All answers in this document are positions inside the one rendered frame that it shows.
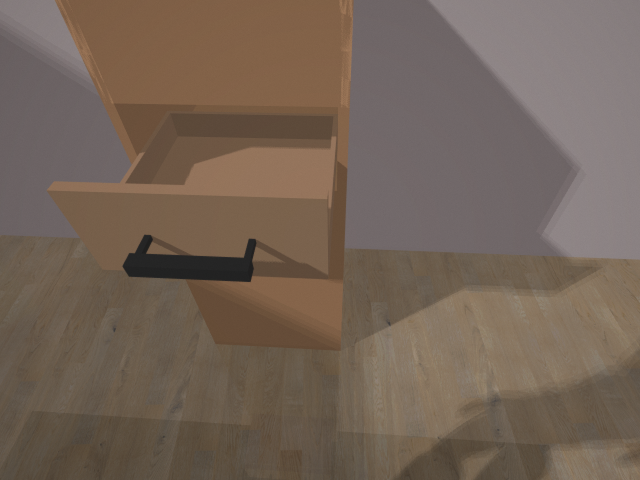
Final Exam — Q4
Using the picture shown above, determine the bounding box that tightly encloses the handle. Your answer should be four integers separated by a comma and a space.
122, 235, 256, 282

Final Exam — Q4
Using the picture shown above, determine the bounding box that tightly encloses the cabinet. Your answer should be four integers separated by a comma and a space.
55, 0, 354, 351

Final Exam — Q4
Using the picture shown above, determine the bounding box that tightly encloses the drawer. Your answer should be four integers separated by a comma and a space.
46, 111, 338, 279

